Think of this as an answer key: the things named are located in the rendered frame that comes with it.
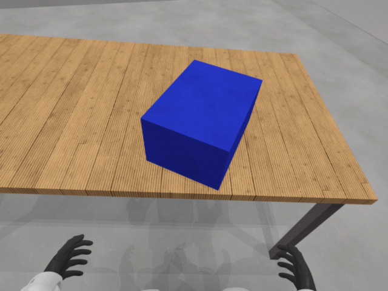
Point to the robot left hand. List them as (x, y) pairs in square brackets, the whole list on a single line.
[(62, 260)]

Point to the carton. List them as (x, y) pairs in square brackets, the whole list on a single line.
[(195, 126)]

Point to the robot right hand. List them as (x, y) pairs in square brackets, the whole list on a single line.
[(302, 278)]

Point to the robot left forearm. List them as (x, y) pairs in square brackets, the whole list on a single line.
[(45, 281)]

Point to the table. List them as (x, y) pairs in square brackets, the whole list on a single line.
[(70, 124)]

